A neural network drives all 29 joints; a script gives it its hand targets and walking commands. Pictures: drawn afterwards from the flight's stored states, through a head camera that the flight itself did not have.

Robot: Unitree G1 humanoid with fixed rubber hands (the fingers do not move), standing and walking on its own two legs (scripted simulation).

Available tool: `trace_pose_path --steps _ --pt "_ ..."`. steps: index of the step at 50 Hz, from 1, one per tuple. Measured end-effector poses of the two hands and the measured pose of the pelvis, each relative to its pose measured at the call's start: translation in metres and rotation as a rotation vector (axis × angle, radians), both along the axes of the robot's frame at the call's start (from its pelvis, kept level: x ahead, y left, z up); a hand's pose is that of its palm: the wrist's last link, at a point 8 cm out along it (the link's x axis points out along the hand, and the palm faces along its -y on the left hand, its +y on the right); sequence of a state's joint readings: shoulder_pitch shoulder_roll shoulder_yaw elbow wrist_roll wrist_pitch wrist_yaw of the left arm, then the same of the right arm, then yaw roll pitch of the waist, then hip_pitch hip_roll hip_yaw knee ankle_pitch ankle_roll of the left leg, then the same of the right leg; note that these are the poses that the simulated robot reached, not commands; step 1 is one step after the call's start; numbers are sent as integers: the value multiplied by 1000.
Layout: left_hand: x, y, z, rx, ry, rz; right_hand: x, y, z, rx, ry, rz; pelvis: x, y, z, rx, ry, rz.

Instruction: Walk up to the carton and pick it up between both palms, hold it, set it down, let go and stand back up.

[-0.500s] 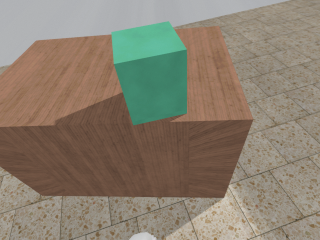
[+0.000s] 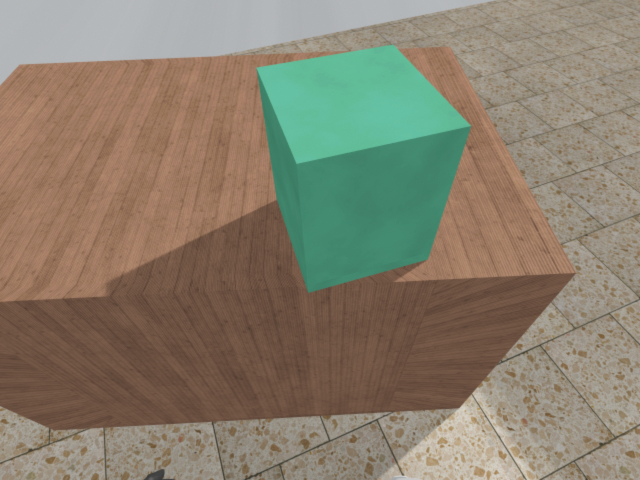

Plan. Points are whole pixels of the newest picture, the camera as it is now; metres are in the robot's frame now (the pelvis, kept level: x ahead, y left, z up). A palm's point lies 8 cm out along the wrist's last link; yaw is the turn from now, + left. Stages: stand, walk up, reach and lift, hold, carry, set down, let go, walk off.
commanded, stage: walk up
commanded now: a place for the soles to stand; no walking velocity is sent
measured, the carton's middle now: (349, 171) +0.52 -0.02 +0.09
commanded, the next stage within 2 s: none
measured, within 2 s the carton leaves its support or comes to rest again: neither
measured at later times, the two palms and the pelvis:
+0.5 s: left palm out of the picture +0.14 +0.25 -0.09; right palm out of the picture +0.09 -0.28 -0.08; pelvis +0.02 +0.00 +0.01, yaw -4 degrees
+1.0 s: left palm out of the picture +0.09 +0.29 -0.10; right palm out of the picture +0.09 -0.26 -0.08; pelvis +0.06 +0.01 +0.02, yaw -4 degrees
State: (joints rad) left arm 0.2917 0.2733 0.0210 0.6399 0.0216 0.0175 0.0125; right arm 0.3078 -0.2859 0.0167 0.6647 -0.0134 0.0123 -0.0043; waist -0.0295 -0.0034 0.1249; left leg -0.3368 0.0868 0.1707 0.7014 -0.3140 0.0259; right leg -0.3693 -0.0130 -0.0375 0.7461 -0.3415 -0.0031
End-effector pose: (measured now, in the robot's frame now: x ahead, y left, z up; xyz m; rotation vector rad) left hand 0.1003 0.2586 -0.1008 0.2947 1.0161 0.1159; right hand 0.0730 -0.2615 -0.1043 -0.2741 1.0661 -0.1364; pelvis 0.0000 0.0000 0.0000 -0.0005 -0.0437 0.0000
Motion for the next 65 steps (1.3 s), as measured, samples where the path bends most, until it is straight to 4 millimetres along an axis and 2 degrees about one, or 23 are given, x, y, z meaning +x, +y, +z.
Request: trace_pose_path --steps 3,8,14,21,30,38,41,47,51,54,56,61,65 --pt "21 -7 3 -10 -25 -33 1 0 -4 20 2 -17 2 1 0 -10 -3 -17" --pt "50 -13 18 -41 -84 -47 5 5 3 38 -15 -25 9 1 8 9 8 -24" --pt "62 -13 24 -48 -108 -63 15 0 15 26 -57 -17 15 0 13 11 15 -41" --pt "50 -12 18 -49 -58 -52 21 -11 23 1 -77 -23 17 -3 14 13 17 -58" --pt "29 -14 10 -46 14 -41 19 -19 22 -8 -65 -33 17 -7 14 12 17 -72" --pt "24 -16 10 -43 31 -37 11 -20 18 -1 -38 -44 19 -11 15 11 25 -77" --pt "21 -16 13 -37 26 -39 7 -21 18 -1 -27 -50 26 -10 16 11 28 -78" --pt "-2 10 11 5 100 13 8 -10 20 -2 15 -49 43 4 19 5 26 -82" --pt "-8 34 -3 -4 167 64 18 4 20 -23 8 -59 62 19 12 -7 20 -67" --pt "6 42 -16 -12 203 40 16 11 17 -65 16 -85 75 28 5 0 15 -86" --pt "24 40 -17 -20 208 2 9 15 19 -77 45 -124 83 28 7 -3 9 -93" --pt "85 23 -11 -57 129 -62 -3 21 27 -66 137 -172 103 25 16 -7 3 -78" --pt "133 1 -6 -73 46 -87 8 17 21 -39 165 -175 118 19 14 -12 1 -57"
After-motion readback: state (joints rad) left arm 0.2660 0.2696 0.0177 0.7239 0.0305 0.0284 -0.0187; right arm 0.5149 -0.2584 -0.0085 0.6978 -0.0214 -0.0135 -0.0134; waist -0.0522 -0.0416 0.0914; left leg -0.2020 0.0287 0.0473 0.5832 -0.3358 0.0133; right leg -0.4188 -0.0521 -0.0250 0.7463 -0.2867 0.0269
